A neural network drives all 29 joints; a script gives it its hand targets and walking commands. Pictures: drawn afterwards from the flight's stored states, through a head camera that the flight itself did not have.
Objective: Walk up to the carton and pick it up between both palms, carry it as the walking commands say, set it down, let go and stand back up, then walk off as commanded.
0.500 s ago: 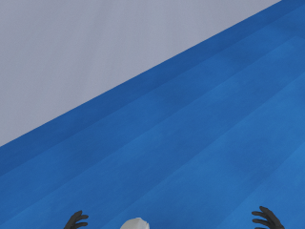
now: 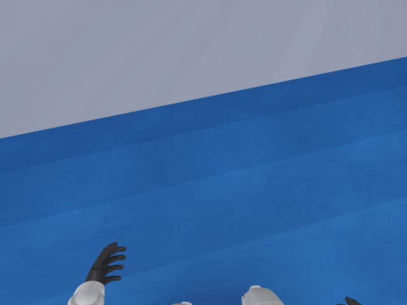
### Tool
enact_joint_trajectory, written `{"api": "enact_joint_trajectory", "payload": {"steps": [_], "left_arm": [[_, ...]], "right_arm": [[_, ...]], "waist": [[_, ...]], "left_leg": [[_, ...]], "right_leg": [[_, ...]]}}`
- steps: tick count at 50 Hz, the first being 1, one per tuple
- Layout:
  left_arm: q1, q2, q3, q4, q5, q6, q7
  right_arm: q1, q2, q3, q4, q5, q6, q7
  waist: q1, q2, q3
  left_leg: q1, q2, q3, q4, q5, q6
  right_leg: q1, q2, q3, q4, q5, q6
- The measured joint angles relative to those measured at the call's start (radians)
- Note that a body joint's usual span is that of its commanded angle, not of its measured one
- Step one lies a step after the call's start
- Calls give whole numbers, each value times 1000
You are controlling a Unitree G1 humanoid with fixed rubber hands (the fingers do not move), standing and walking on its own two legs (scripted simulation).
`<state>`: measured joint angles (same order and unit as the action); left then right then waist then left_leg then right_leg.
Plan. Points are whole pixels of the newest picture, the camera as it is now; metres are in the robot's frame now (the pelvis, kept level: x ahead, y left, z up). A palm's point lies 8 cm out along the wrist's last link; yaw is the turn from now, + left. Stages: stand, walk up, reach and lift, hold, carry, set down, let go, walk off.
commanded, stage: walk off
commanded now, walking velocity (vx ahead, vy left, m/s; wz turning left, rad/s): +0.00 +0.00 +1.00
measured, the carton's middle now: out of the picture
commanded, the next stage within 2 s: stand in 1.04 s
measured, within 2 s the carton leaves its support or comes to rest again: neither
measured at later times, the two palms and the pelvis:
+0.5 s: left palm out of the picture -0.06 +0.24 -0.11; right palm (286, 224) +0.29 -0.18 -0.10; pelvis +0.02 -0.03 +0.00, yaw +31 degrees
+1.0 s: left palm out of the picture -0.03 +0.30 -0.08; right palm (262, 214) +0.32 -0.13 -0.11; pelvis +0.06 -0.01 +0.00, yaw +56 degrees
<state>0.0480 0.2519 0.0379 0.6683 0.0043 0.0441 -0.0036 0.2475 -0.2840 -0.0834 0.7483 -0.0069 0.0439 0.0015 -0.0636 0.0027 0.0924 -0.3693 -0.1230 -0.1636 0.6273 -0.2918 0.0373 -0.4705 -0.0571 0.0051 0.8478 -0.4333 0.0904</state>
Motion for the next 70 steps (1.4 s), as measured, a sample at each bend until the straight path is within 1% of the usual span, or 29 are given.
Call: {"api": "enact_joint_trajectory", "payload": {"steps": [3,5,6,8,10,14,18,21,27,28,29,30,32,34,38,42,45,50,51,52,53,55,58,60,63,67,68,69,70], "left_arm": [[4,8,1,0,-4,-6,8],[13,-4,-1,8,0,-19,19],[22,-11,-5,11,5,-23,24],[42,-12,-8,20,12,-15,32],[57,-12,-2,30,13,-6,30],[102,-6,0,28,18,-17,37],[146,-3,9,51,17,-18,38],[176,-8,13,64,12,-19,31],[219,-2,26,82,1,-13,-2],[225,9,33,86,-2,-11,-7],[228,21,41,92,-3,-8,-12],[227,28,46,93,1,-2,-18],[211,43,48,83,3,10,-23],[168,58,45,72,8,17,-30],[77,56,40,23,13,26,-12],[9,51,22,-4,15,28,4],[-26,45,16,-16,9,24,8],[-23,24,5,-18,-10,17,20],[-17,13,3,-9,-9,12,23],[-6,1,-2,0,-4,7,26],[11,-3,-8,5,2,6,26],[42,-7,-10,20,12,8,27],[76,-11,-2,33,20,-1,27],[104,-6,-1,37,22,-12,28],[149,7,8,58,25,-24,25],[202,30,26,96,26,-26,14],[215,37,29,104,23,-23,11],[225,43,31,109,21,-21,7],[232,52,35,116,16,-19,2]], "right_arm": [[3,3,-1,5,4,8,13],[3,-13,-8,7,11,7,18],[1,-18,-13,9,10,6,14],[-6,-23,-18,15,2,6,13],[-16,-36,-22,19,2,5,25],[-43,-62,-33,16,-8,24,47],[-73,-66,-32,-2,3,42,62],[-96,-49,-24,-18,10,42,62],[-142,-1,1,-51,1,24,41],[-153,14,4,-52,-3,17,35],[-161,28,8,-54,-7,8,29],[-162,34,11,-58,-10,0,25],[-145,40,13,-53,-5,-12,13],[-101,43,8,-36,6,-15,-3],[-37,21,7,-7,4,5,-24],[-16,10,3,-7,8,-7,-16],[5,14,7,0,0,-8,-7],[22,9,1,6,-6,5,13],[19,0,-4,6,-2,7,18],[14,-9,-9,7,5,7,19],[13,-15,-13,7,4,6,19],[9,-26,-20,8,-2,4,21],[-6,-53,-32,18,-8,8,32],[-21,-66,-34,18,-12,13,41],[-64,-65,-25,4,-7,19,53],[-126,-31,4,-27,2,12,53],[-135,-19,13,-32,2,8,49],[-145,-9,20,-31,0,2,44],[-157,10,29,-23,-6,-3,38]], "waist": [[-2,8,-21],[6,50,-32],[7,68,-38],[6,75,-46],[12,81,-44],[45,78,-38],[61,67,-21],[69,56,-11],[109,13,7],[114,-21,15],[119,-57,27],[120,-71,36],[104,-80,43],[79,-86,35],[62,-84,18],[14,-51,13],[-8,-36,2],[-8,-15,-17],[-7,6,-14],[-9,32,-13],[-9,45,-21],[-3,61,-31],[28,75,-32],[56,69,-38],[87,50,-38],[117,12,-25],[124,1,-26],[131,-10,-25],[140,-38,-16]], "left_leg": [[-2,-25,-38,3,-4,-19],[-15,-20,-72,41,-19,-36],[-37,-15,-63,107,-87,-50],[-101,6,21,303,-178,-80],[-149,50,95,465,-171,-109],[-192,132,154,566,-100,-147],[-174,186,166,497,-38,-166],[-144,209,183,397,-30,-157],[-26,203,258,143,-111,-100],[-16,176,270,131,-106,-61],[-9,148,281,135,-102,-28],[-12,135,277,147,-102,-6],[-14,120,243,154,-99,12],[-11,97,192,128,-80,13],[6,67,135,55,-33,16],[5,50,64,15,0,11],[-3,25,6,0,17,-1],[-16,-13,-69,14,13,-33],[-18,-15,-92,26,8,-43],[-25,-12,-110,56,-39,-52],[-50,-10,-94,118,-102,-66],[-108,16,-7,279,-156,-87],[-159,70,84,471,-142,-122],[-163,106,124,502,-128,-133],[-121,143,147,393,-141,-142],[-6,144,148,136,-166,-121],[33,140,153,46,-131,-113],[68,133,156,-39,-36,-95],[79,114,164,-58,11,-69]], "right_leg": [[62,34,10,-117,39,-13],[107,54,-22,-202,92,-62],[119,53,-48,-208,96,-89],[151,27,-101,-220,89,-116],[199,5,-156,-255,90,-123],[251,-25,-238,-297,95,-122],[284,-47,-319,-302,79,-118],[298,-70,-383,-280,54,-108],[292,-143,-483,-139,-41,-64],[278,-183,-480,-83,-64,-53],[250,-221,-443,-5,-54,-40],[207,-220,-375,93,-99,-15],[122,-163,-234,271,-179,21],[66,-125,-160,341,-182,41],[-22,-105,-77,292,-85,40],[-33,-68,-15,145,-56,25],[-11,-32,24,49,-29,16],[96,41,31,-183,33,-2],[116,52,20,-223,124,-31],[129,57,-6,-234,150,-56],[138,50,-31,-236,144,-74],[168,26,-82,-254,121,-89],[223,-3,-146,-297,120,-93],[237,-19,-169,-310,122,-92],[243,-39,-193,-316,119,-90],[229,-68,-216,-266,87,-75],[223,-75,-221,-247,74,-70],[217,-83,-225,-223,60,-63],[206,-105,-217,-190,50,-56]]}}
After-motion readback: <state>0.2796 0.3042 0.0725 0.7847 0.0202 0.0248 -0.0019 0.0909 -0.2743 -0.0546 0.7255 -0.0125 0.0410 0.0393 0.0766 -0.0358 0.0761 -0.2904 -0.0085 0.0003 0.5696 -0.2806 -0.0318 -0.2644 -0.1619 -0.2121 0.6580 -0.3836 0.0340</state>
